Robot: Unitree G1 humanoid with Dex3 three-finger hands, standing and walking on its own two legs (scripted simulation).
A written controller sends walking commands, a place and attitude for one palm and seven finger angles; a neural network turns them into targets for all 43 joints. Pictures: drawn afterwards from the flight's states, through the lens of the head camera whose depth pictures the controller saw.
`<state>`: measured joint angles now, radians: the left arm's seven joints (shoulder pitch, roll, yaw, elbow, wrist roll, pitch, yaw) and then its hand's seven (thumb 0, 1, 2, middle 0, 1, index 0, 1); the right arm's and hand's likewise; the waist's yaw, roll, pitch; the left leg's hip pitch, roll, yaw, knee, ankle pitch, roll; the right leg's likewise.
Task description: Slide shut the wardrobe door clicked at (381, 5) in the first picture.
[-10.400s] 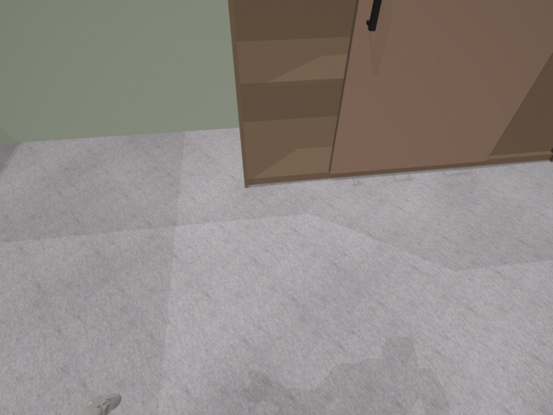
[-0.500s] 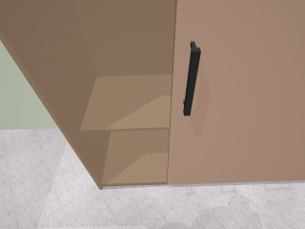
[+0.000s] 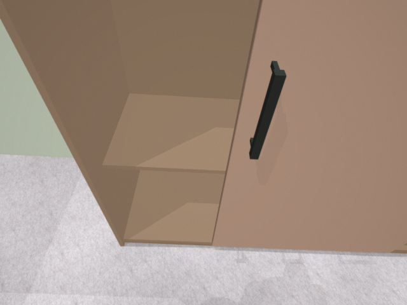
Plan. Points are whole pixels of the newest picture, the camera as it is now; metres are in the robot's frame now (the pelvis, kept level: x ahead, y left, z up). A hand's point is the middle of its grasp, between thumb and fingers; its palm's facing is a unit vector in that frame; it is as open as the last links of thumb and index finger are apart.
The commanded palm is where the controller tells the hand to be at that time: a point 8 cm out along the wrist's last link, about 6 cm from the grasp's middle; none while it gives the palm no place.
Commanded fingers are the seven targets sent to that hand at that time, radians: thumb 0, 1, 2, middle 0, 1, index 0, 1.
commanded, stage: come to a stop and stand still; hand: right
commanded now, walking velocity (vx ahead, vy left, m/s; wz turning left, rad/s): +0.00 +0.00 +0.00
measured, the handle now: (263, 115) +0.49 -0.09 +0.13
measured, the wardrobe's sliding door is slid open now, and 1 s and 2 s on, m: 0.43 0.43 0.43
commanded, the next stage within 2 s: look again from close up in 0.74 s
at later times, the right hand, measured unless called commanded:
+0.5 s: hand out of the picture +0.03 -0.16 -0.17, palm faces +0.01 +0.97 -0.22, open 7.3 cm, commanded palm none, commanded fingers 0.00 -0.90 -0.90 0.20 0.30 0.20 0.30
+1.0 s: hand out of the picture +0.01 -0.13 -0.17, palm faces +0.02 +0.98 -0.19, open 7.3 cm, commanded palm none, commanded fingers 0.00 -0.90 -0.90 0.20 0.30 0.20 0.30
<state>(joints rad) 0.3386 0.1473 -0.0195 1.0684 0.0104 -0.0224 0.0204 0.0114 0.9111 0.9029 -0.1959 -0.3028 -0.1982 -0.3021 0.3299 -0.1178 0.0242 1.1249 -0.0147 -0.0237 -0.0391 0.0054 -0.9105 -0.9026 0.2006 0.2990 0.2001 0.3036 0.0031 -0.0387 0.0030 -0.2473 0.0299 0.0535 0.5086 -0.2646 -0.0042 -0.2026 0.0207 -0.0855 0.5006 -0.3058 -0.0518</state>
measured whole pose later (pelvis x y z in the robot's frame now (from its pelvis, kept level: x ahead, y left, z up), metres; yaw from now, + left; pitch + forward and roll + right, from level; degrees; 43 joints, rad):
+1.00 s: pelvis +0.02 +0.03 +0.01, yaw +1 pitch +0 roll -1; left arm 0.29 0.14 -0.02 1.15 0.01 -0.03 0.04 0.01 0.91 0.90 -0.20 -0.30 -0.20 -0.30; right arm 0.29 -0.13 0.01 1.14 -0.01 -0.02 -0.04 0.01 -0.92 -0.90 0.20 0.30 0.20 0.30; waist -0.01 -0.01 0.02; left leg -0.17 -0.01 0.06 0.44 -0.27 0.04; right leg -0.10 -0.01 -0.08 0.39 -0.28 0.00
